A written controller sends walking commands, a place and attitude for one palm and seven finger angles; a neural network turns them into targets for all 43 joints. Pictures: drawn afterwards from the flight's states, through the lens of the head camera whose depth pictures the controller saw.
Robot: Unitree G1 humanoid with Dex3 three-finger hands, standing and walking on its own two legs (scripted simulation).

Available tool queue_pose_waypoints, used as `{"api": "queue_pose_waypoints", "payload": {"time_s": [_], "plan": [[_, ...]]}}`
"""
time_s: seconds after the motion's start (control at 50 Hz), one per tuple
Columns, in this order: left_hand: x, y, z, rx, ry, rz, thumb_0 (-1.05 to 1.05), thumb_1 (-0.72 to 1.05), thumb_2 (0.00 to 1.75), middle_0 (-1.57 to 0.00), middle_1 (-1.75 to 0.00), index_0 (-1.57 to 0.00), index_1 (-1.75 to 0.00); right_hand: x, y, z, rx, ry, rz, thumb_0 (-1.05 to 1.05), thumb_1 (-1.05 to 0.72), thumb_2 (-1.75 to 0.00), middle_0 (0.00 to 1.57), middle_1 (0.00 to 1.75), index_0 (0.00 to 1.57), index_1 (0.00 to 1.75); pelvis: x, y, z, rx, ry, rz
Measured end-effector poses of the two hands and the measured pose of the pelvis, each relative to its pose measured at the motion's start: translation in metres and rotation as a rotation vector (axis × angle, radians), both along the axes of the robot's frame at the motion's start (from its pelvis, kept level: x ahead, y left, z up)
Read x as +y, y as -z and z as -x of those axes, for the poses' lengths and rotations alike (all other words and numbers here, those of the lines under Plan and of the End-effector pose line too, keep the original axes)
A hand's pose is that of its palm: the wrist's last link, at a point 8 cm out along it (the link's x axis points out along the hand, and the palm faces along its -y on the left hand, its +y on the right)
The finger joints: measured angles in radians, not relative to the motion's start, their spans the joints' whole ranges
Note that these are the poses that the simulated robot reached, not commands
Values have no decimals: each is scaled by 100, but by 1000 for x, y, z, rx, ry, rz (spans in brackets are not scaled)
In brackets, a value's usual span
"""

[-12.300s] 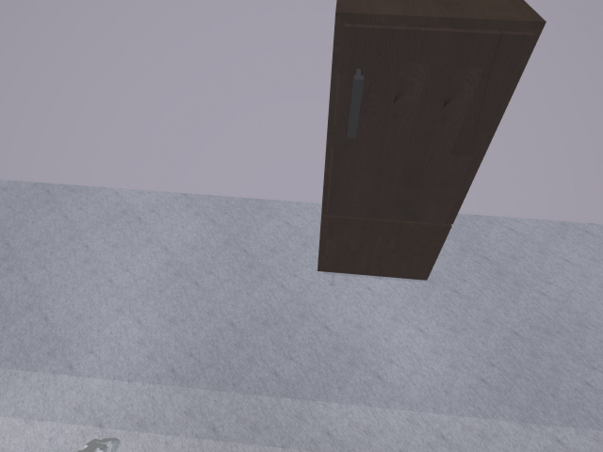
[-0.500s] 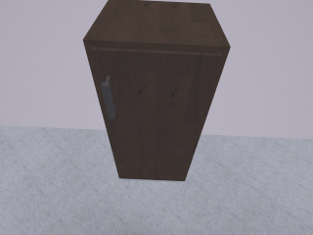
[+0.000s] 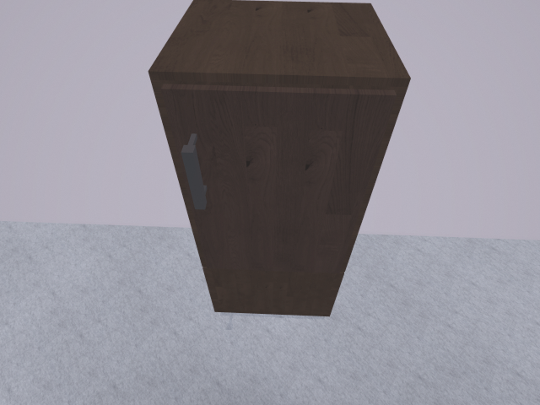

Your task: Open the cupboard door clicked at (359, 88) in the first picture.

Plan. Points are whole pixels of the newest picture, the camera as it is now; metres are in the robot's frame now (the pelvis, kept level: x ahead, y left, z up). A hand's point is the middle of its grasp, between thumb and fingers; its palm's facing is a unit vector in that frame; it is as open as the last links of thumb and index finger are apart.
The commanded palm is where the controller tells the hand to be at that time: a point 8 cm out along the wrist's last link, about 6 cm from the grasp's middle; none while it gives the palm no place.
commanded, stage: look again from close up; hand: left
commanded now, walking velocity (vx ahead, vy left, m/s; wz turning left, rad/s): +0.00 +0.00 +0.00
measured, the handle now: (197, 172) +0.54 +0.18 +0.02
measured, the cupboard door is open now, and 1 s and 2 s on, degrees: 0 0 0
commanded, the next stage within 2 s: raise the hand with hooked fingers in 0.24 s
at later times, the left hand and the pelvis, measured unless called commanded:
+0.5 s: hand (140, 381) +0.17 +0.20 -0.04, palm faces +0.22 -0.97 -0.12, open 7.6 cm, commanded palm +0.13 +0.26 -0.05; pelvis -0.01 +0.01 -0.01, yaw +2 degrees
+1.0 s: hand out of the picture +0.10 +0.21 -0.15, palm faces +0.13 -0.97 -0.21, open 16.0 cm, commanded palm none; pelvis -0.01 +0.01 +0.00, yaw +2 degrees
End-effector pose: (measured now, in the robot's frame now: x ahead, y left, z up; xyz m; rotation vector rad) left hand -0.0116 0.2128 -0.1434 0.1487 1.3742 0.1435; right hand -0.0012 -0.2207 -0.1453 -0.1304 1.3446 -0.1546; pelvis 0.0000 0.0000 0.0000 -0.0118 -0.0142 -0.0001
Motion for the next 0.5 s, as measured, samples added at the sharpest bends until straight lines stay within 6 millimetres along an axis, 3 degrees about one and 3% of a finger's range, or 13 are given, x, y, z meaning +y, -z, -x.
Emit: {"api": "queue_pose_waypoints", "payload": {"time_s": [0.18, 0.36, 0.4, 0.5], "plan": [[21, -4, -33, -68, 24, -27, 0, 91, 90, -20, -30, -20, -30, 0, -6, -27, -50, -20, 22, 1, -93, -90, 20, 30, 20, 30, 7, -2, -6, -4, 11, -11], [26, -3, -37, -65, 39, -23, 0, 91, 90, -20, -30, -20, -30, 2, -11, -37, -66, -27, 32, 0, -92, -90, 20, 30, 20, 30, 11, -3, -7, -3, 17, -5], [31, -23, -62, -233, -55, -19, 1, 90, 90, -20, -30, -20, -30, 0, -19, -44, -154, -26, 49, 0, -92, -90, 20, 30, 20, 30, 11, -2, -4, 7, 8, -7], [32, -118, -150, -910, -56, -43, 1, 86, 88, -20, -33, -20, -32, -8, -36, -85, -477, -68, 78, 1, -91, -90, 20, 30, 20, 30, 9, 8, 9, 38, -33, -34]]}}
